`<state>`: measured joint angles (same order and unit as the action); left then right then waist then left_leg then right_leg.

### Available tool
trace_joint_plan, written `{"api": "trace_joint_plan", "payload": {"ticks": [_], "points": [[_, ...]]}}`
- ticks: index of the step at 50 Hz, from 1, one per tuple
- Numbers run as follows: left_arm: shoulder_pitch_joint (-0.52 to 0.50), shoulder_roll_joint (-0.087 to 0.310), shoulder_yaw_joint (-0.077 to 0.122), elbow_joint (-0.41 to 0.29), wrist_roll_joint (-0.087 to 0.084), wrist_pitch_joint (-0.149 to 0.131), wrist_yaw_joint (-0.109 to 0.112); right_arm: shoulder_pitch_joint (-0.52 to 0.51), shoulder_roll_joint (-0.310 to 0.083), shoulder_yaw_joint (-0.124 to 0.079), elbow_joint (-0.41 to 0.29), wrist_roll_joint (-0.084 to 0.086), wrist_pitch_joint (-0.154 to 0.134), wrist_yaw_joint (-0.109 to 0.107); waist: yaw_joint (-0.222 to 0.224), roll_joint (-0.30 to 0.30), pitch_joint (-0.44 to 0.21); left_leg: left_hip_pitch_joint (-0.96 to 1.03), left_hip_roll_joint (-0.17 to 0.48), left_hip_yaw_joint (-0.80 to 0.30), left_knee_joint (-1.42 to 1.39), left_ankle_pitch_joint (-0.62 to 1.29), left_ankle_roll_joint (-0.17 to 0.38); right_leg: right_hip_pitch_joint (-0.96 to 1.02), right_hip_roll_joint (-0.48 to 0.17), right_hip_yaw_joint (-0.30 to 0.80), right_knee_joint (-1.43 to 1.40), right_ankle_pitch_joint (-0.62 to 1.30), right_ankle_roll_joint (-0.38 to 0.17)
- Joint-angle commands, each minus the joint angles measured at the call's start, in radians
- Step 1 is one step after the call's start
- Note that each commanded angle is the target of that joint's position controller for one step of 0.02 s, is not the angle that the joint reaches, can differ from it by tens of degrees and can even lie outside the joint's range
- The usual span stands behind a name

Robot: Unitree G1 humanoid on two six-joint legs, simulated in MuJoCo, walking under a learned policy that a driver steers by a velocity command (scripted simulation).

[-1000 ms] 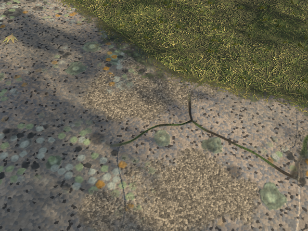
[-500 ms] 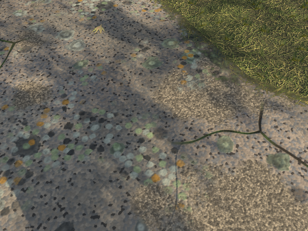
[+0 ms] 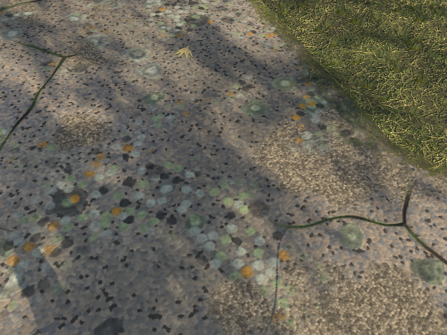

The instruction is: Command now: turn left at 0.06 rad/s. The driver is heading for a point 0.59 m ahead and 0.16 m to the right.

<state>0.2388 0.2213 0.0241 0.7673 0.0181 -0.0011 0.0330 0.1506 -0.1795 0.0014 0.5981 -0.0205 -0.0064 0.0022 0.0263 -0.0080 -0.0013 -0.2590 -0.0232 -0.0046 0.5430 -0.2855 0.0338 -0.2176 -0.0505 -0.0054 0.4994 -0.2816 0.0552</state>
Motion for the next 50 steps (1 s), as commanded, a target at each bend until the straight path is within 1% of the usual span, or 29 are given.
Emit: {"api": "trace_joint_plan", "payload": {"ticks": [1, 5, 13, 22, 29, 34, 35, 36, 37, 38, 39, 40, 41, 42, 43, 44, 45, 46, 47, 48, 49, 50], "points": [[-0.006, 0.083, 0.022, -0.045, -0.002, -0.018, 0.004, -0.022, -0.119, -0.035, -0.066, 0.004, -0.02, -0.005, -0.017, 0.063, -0.028, 0.032, 0.121, -0.153, -0.143, 0.144, 0.06, -0.015, -0.016, 0.025, -0.053, 0.111, -0.026], [0.006, 0.082, 0.024, -0.023, -0.004, -0.016, 0.009, -0.019, -0.11, -0.034, -0.053, 0.004, -0.022, -0.001, -0.016, 0.04, -0.03, 0.033, 0.112, -0.143, -0.142, 0.17, 0.063, 0.0, -0.019, 0.027, -0.06, 0.122, -0.021], [0.025, 0.087, 0.028, 0.015, -0.007, -0.009, 0.02, 0.005, -0.106, -0.035, -0.006, 0.006, -0.026, 0.002, -0.015, 0.028, -0.031, 0.031, 0.094, -0.117, -0.14, 0.205, 0.058, 0.024, -0.022, 0.03, -0.063, 0.143, -0.022], [0.045, 0.086, 0.028, 0.062, -0.01, -0.001, 0.028, 0.039, -0.113, -0.037, 0.059, 0.01, -0.027, -0.004, -0.018, 0.022, -0.016, 0.027, 0.079, -0.092, -0.139, 0.205, 0.05, 0.028, -0.017, 0.029, -0.069, 0.155, -0.029], [0.06, 0.087, 0.029, 0.11, -0.012, 0.001, 0.03, 0.062, -0.12, -0.038, 0.11, 0.012, -0.023, -0.01, -0.022, 0.012, -0.002, 0.03, 0.07, -0.077, -0.141, 0.205, 0.041, 0.028, -0.011, 0.026, -0.076, 0.164, -0.035], [0.073, 0.08, 0.027, 0.147, -0.013, 0.003, 0.032, 0.073, -0.12, -0.038, 0.149, 0.013, -0.021, -0.013, -0.022, 0.014, 0.005, 0.031, 0.065, -0.068, -0.146, 0.193, 0.037, 0.029, -0.008, 0.024, -0.082, 0.163, -0.039], [0.098, 0.067, 0.024, 0.166, -0.014, 0.004, 0.031, 0.095, -0.115, -0.038, 0.168, 0.014, -0.019, -0.014, -0.021, 0.022, -0.017, 0.039, 0.057, -0.063, -0.159, 0.06, 0.039, 0.038, 0.007, 0.005, -0.077, 0.073, -0.042], [0.102, 0.069, 0.027, 0.175, -0.022, 0.004, 0.031, 0.108, -0.134, -0.046, 0.18, 0.02, -0.014, -0.016, -0.027, 0.036, 0.004, 0.028, 0.051, -0.073, -0.174, -0.151, 0.053, 0.005, 0.035, -0.026, -0.039, -0.053, -0.052], [0.091, 0.072, 0.03, 0.17, -0.026, 0.0, 0.031, 0.12, -0.16, -0.055, 0.186, 0.026, -0.011, -0.018, -0.036, 0.07, 0.039, 0.004, 0.079, -0.124, -0.209, -0.348, 0.079, -0.056, 0.055, -0.05, 0.015, -0.161, -0.062], [0.063, 0.068, 0.029, 0.155, -0.025, -0.009, 0.029, 0.139, -0.18, -0.061, 0.19, 0.031, -0.012, -0.02, -0.051, 0.118, 0.08, 0.001, 0.144, -0.222, -0.267, -0.494, 0.117, -0.144, 0.064, -0.063, 0.085, -0.208, -0.071], [0.033, 0.055, 0.025, 0.135, -0.027, -0.024, 0.023, 0.169, -0.203, -0.067, 0.198, 0.036, -0.017, -0.021, -0.063, 0.171, 0.102, 0.018, 0.227, -0.346, -0.334, -0.587, 0.164, -0.217, 0.062, -0.065, 0.159, -0.197, -0.085], [0.006, 0.047, 0.022, 0.118, -0.029, -0.041, 0.013, 0.19, -0.226, -0.075, 0.209, 0.041, -0.024, -0.025, -0.071, 0.198, 0.124, 0.006, 0.292, -0.445, -0.38, -0.604, 0.204, -0.245, 0.04, -0.037, 0.211, -0.179, -0.103], [0.003, 0.052, 0.024, 0.116, -0.032, -0.059, 0.003, 0.186, -0.23, -0.077, 0.21, 0.041, -0.033, -0.028, -0.061, 0.192, 0.134, -0.003, 0.323, -0.478, -0.395, -0.564, 0.218, -0.255, 0.016, -0.009, 0.248, -0.183, -0.12], [0.022, 0.05, 0.025, 0.122, -0.037, -0.072, -0.007, 0.161, -0.225, -0.076, 0.206, 0.042, -0.041, -0.028, -0.041, 0.183, 0.126, -0.003, 0.329, -0.469, -0.39, -0.514, 0.217, -0.243, 0.0, 0.006, 0.251, -0.2, -0.138], [0.06, 0.045, 0.024, 0.134, -0.042, -0.083, -0.015, 0.115, -0.22, -0.075, 0.193, 0.05, -0.044, -0.027, -0.006, 0.168, 0.118, -0.036, 0.313, -0.418, -0.38, -0.458, 0.198, -0.172, -0.004, 0.003, 0.175, -0.196, -0.157], [0.137, 0.039, 0.024, 0.168, -0.042, -0.092, -0.021, 0.035, -0.211, -0.071, 0.175, 0.061, -0.042, -0.023, 0.049, 0.14, 0.108, -0.126, 0.254, -0.314, -0.346, -0.389, 0.16, -0.006, 0.017, -0.031, 0.034, -0.104, -0.17], [0.215, 0.044, 0.03, 0.213, -0.03, -0.094, -0.022, -0.008, -0.191, -0.067, 0.166, 0.061, -0.04, -0.019, 0.084, 0.089, 0.092, -0.211, 0.177, -0.214, -0.257, -0.31, 0.119, 0.152, 0.055, -0.048, -0.041, 0.011, -0.158], [0.324, 0.079, 0.042, 0.253, -0.023, -0.093, -0.021, -0.027, -0.138, -0.052, 0.154, 0.051, -0.045, -0.014, 0.114, -0.025, 0.055, -0.305, 0.094, -0.103, -0.04, -0.219, 0.066, 0.285, -0.032, 0.093, -0.109, -0.028, -0.164], [0.422, 0.185, 0.064, 0.255, -0.031, -0.095, -0.017, -0.028, -0.073, -0.034, 0.123, 0.043, -0.057, -0.011, 0.124, -0.261, 0.02, -0.462, -0.023, 0.05, 0.293, -0.184, -0.009, 0.379, -0.254, 0.479, -0.302, -0.297, -0.26], [0.389, 0.188, 0.058, 0.236, -0.019, -0.102, -0.022, -0.023, -0.128, -0.051, 0.118, 0.065, -0.069, -0.015, 0.103, -0.25, 0.074, -0.566, -0.007, -0.036, 0.507, -0.259, -0.004, 0.313, -0.341, 0.7, -0.378, -0.443, -0.346], [0.304, 0.142, 0.042, 0.205, -0.02, -0.111, -0.019, 0.015, -0.148, -0.055, 0.133, 0.076, -0.081, -0.008, 0.057, -0.162, 0.134, -0.633, 0.051, -0.074, 0.623, -0.186, 0.011, 0.287, -0.328, 0.646, -0.375, -0.446, -0.339], [0.248, 0.122, 0.034, 0.185, -0.023, -0.115, -0.021, 0.035, -0.148, -0.054, 0.151, 0.071, -0.092, 0.0, 0.032, -0.123, 0.136, -0.655, 0.08, -0.074, 0.65, -0.091, 0.024, 0.282, -0.287, 0.549, -0.378, -0.365, -0.306]]}}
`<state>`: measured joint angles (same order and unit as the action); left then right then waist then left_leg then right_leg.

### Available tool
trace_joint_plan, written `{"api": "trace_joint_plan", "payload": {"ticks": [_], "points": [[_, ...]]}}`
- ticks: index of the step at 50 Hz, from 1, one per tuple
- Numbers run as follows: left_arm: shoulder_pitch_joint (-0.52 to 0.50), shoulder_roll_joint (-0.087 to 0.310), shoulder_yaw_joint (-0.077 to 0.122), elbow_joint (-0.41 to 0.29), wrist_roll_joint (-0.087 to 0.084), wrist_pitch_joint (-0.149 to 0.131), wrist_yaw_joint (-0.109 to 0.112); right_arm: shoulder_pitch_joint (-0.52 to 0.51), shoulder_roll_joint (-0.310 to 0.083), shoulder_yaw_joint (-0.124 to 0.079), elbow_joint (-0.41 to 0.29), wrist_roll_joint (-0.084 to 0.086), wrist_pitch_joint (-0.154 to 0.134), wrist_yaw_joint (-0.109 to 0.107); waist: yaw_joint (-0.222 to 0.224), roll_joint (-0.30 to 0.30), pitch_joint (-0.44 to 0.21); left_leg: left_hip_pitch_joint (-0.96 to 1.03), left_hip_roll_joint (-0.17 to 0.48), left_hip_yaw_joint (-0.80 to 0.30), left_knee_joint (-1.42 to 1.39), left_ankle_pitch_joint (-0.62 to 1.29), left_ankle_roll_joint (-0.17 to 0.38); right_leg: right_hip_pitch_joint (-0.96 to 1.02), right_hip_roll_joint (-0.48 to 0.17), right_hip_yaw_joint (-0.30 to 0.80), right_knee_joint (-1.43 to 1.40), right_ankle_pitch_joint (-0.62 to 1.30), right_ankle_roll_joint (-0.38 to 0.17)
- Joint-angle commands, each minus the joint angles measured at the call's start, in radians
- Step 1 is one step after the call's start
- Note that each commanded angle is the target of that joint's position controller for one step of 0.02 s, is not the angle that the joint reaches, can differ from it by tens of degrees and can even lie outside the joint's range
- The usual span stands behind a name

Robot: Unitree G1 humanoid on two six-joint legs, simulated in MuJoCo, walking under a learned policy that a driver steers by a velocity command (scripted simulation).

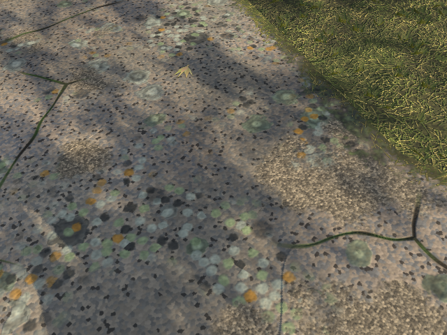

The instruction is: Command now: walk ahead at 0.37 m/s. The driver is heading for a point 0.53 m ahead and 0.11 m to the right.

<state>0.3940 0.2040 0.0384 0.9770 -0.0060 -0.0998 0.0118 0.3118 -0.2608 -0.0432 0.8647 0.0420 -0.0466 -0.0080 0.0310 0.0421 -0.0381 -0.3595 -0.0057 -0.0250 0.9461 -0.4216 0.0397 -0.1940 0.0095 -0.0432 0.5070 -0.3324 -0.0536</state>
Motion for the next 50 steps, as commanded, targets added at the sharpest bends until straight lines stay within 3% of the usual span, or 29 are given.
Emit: {"api": "trace_joint_plan", "payload": {"ticks": [1, 3, 4, 9, 12, 15, 17, 18, 19, 20, 21, 22, 23, 24, 25, 27, 30, 32, 36, 38, 40, 42, 44, 45, 46, 47, 48, 49, 50], "points": [[0.065, 0.133, 0.014, -0.035, 0.0, -0.015, -0.004, -0.13, -0.076, -0.015, -0.108, -0.005, -0.061, 0.015, 0.015, -0.132, 0.164, -0.554, 0.088, -0.044, 0.227, 0.123, 0.022, 0.265, -0.313, 0.496, -0.39, -0.196, -0.166], [0.092, 0.075, -0.006, -0.022, 0.002, -0.005, -0.007, -0.16, -0.067, -0.02, -0.111, -0.02, -0.062, 0.028, 0.018, -0.121, 0.14, -0.507, 0.113, -0.013, 0.178, 0.214, 0.011, 0.265, -0.254, 0.344, -0.401, 0.021, -0.128], [0.121, 0.069, -0.009, -0.01, 0.003, 0.001, -0.004, -0.168, -0.05, -0.019, -0.109, -0.021, -0.059, 0.035, 0.022, -0.128, 0.136, -0.505, 0.113, 0.01, 0.158, 0.244, -0.002, 0.269, -0.232, 0.287, -0.401, 0.109, -0.126], [0.141, 0.131, -0.005, -0.024, 0.013, 0.015, 0.013, -0.356, 0.006, 0.008, -0.17, -0.018, -0.051, 0.048, 0.058, -0.114, 0.185, -0.389, 0.083, 0.071, -0.176, 0.413, -0.049, 0.158, -0.187, 0.137, -0.432, 0.327, -0.123], [0.184, 0.152, 0.002, -0.014, 0.001, 0.015, 0.016, -0.435, -0.009, 0.009, -0.199, -0.008, -0.052, 0.057, 0.067, -0.135, 0.211, -0.315, 0.059, 0.079, -0.32, 0.46, -0.028, 0.177, -0.219, 0.119, -0.448, 0.349, -0.126], [0.176, 0.161, 0.01, -0.012, -0.008, 0.022, 0.014, -0.457, -0.041, 0.001, -0.217, -0.006, -0.058, 0.07, 0.035, -0.142, 0.203, -0.277, 0.044, 0.068, -0.399, 0.433, 0.021, 0.278, -0.257, 0.097, -0.388, 0.515, -0.109], [0.147, 0.194, 0.022, -0.022, 0.001, 0.032, 0.015, -0.37, -0.09, -0.022, -0.202, -0.01, -0.059, 0.067, -0.034, -0.178, 0.107, -0.125, -0.004, 0.087, -0.399, 0.386, 0.057, 0.329, -0.269, 0.083, -0.251, 0.872, -0.085], [0.12, 0.206, 0.026, -0.03, 0.008, 0.042, 0.014, -0.228, -0.13, -0.044, -0.163, -0.008, -0.056, 0.058, -0.112, -0.193, 0.014, 0.048, -0.038, 0.108, -0.397, 0.375, 0.082, 0.315, -0.246, 0.058, -0.089, 1.024, -0.066], [0.101, 0.201, 0.023, -0.045, 0.012, 0.048, 0.014, -0.046, -0.172, -0.066, -0.109, -0.008, -0.049, 0.042, -0.196, -0.185, -0.095, 0.323, -0.012, 0.08, -0.39, 0.386, 0.112, 0.176, -0.207, 0.036, 0.133, 0.997, -0.033], [0.143, 0.118, 0.0, -0.076, 0.025, 0.042, 0.01, 0.123, -0.252, -0.085, -0.076, -0.035, -0.04, 0.024, -0.208, -0.001, -0.255, 0.686, 0.236, -0.245, -0.393, 0.271, 0.192, -0.142, -0.105, 0.019, 0.491, 0.569, 0.001], [0.261, -0.016, -0.037, -0.064, 0.004, 0.019, 0.003, 0.139, -0.247, -0.075, -0.061, -0.044, -0.045, 0.037, -0.133, 0.241, -0.401, 0.835, 0.43, -0.725, -0.592, 0.044, 0.313, -0.382, 0.063, 0.14, 0.773, -0.225, 0.034], [0.156, 0.103, -0.004, -0.073, -0.029, -0.001, 0.0, 0.075, -0.15, -0.053, -0.062, -0.037, -0.049, 0.038, -0.15, 0.142, -0.26, 0.702, 0.385, -0.692, -0.664, 0.005, 0.252, -0.472, 0.005, 0.217, 0.878, -0.199, 0.018], [0.056, 0.149, 0.012, -0.104, -0.05, -0.008, 0.002, -0.01, -0.112, -0.043, -0.068, -0.032, -0.053, 0.036, -0.121, 0.074, -0.106, 0.53, 0.362, -0.497, -0.676, 0.088, 0.205, -0.5, -0.045, 0.181, 0.87, -0.101, 0.005], [0.009, 0.144, 0.015, -0.112, -0.044, -0.009, 0.011, -0.088, -0.096, -0.038, -0.072, -0.036, -0.062, 0.039, -0.082, -0.023, -0.045, 0.374, 0.327, -0.372, -0.704, 0.204, 0.178, -0.452, -0.095, 0.164, 0.823, -0.01, 0.003], [0.002, 0.132, 0.024, -0.109, -0.032, 0.0, 0.016, -0.127, -0.069, -0.033, -0.067, -0.044, -0.071, 0.044, -0.047, -0.016, -0.009, 0.271, 0.286, -0.262, -0.736, 0.281, 0.157, -0.401, -0.126, 0.164, 0.776, 0.044, 0.003], [0.05, 0.09, 0.026, -0.099, -0.032, 0.031, 0.012, -0.146, -0.04, -0.03, -0.041, -0.056, -0.08, 0.045, -0.004, 0.043, 0.012, 0.172, 0.245, -0.142, -0.793, 0.316, 0.148, -0.332, -0.158, 0.169, 0.74, 0.084, 0.0], [-0.012, 0.085, 0.033, -0.134, -0.026, 0.057, 0.016, -0.126, -0.066, -0.036, -0.004, -0.055, -0.092, 0.037, 0.008, 0.025, 0.077, 0.12, 0.238, -0.026, -0.838, 0.394, 0.156, -0.419, -0.167, 0.172, 0.697, 0.146, 0.007], [-0.085, 0.094, 0.036, -0.167, -0.019, 0.056, 0.012, -0.11, -0.085, -0.039, 0.007, -0.06, -0.09, 0.026, -0.002, 0.006, 0.103, 0.134, 0.231, 0.029, -0.85, 0.438, 0.155, -0.491, -0.163, 0.184, 0.605, 0.239, 0.019], [-0.233, 0.064, 0.019, -0.22, 0.003, 0.034, -0.015, -0.078, -0.119, -0.036, 0.021, -0.055, -0.076, 0.003, -0.04, -0.024, 0.125, 0.153, 0.191, 0.147, -0.816, 0.721, 0.13, -0.423, -0.115, 0.08, 0.269, 0.417, 0.027], [-0.303, 0.045, 0.007, -0.247, 0.011, 0.028, -0.03, -0.024, -0.139, -0.035, 0.041, -0.045, -0.059, -0.008, -0.072, -0.03, 0.112, 0.228, 0.205, 0.155, -0.77, 0.817, 0.126, -0.402, -0.092, 0.032, 0.166, 0.436, 0.029], [-0.324, 0.058, 0.008, -0.269, 0.009, 0.029, -0.041, 0.005, -0.154, -0.037, 0.06, -0.034, -0.038, -0.012, -0.074, -0.01, 0.087, 0.33, 0.235, 0.147, -0.702, 0.879, 0.122, -0.401, -0.073, 0.028, 0.102, 0.393, 0.016], [-0.295, 0.1, 0.021, -0.28, 0.013, 0.028, -0.049, -0.011, -0.176, -0.045, 0.062, -0.024, -0.02, -0.014, -0.042, 0.024, 0.043, 0.398, 0.251, 0.133, -0.599, 0.99, 0.104, -0.343, -0.037, 0.018, 0.061, 0.305, -0.015], [-0.127, 0.178, 0.057, -0.234, 0.018, 0.018, -0.047, -0.04, -0.17, -0.045, 0.054, -0.021, -0.006, -0.016, 0.053, 0.004, -0.056, 0.399, 0.187, 0.161, -0.352, 0.995, 0.048, -0.111, 0.016, -0.003, -0.08, 0.444, -0.06], [-0.033, 0.259, 0.076, -0.218, 0.033, 0.023, -0.031, -0.008, -0.139, -0.03, 0.034, -0.046, -0.013, -0.015, 0.07, -0.09, -0.179, 0.225, 0.128, 0.18, -0.114, 0.707, -0.002, 0.167, -0.123, 0.14, -0.01, 0.914, -0.111], [-0.037, 0.283, 0.063, -0.221, 0.051, 0.031, -0.019, 0.126, -0.014, 0.013, 0.042, -0.072, -0.022, 0.004, -0.013, -0.313, -0.322, -0.093, -0.025, 0.128, 0.231, -0.219, -0.066, 0.489, -0.395, 0.47, 0.068, 1.362, -0.318], [-0.013, 0.187, 0.036, -0.221, 0.036, 0.033, -0.026, 0.178, -0.058, 0.006, 0.095, -0.042, -0.025, 0.019, 0.009, -0.211, -0.474, -0.096, -0.007, -0.092, 0.334, -0.307, -0.076, 0.505, -0.428, 0.553, 0.035, 1.257, -0.391], [-0.083, 0.17, 0.036, -0.23, 0.018, 0.041, -0.03, 0.079, -0.113, -0.01, 0.07, -0.007, -0.018, 0.024, 0.018, -0.161, -0.347, -0.168, 0.031, -0.074, 0.34, -0.261, -0.078, 0.395, -0.371, 0.454, -0.025, 1.041, -0.348], [-0.163, 0.151, 0.031, -0.236, 0.008, 0.044, -0.028, -0.019, -0.108, -0.012, 0.048, -0.009, -0.008, 0.012, 0.007, -0.092, -0.213, -0.216, 0.062, -0.046, 0.287, -0.2, -0.079, 0.264, -0.315, 0.38, -0.072, 0.855, -0.284], [-0.224, 0.128, 0.021, -0.242, 0.01, 0.044, -0.024, -0.065, -0.104, -0.016, 0.045, -0.022, 0.007, -0.004, -0.015, -0.053, -0.132, -0.189, 0.091, -0.047, 0.214, -0.144, -0.086, 0.12, -0.287, 0.332, -0.12, 0.744, -0.245]]}}
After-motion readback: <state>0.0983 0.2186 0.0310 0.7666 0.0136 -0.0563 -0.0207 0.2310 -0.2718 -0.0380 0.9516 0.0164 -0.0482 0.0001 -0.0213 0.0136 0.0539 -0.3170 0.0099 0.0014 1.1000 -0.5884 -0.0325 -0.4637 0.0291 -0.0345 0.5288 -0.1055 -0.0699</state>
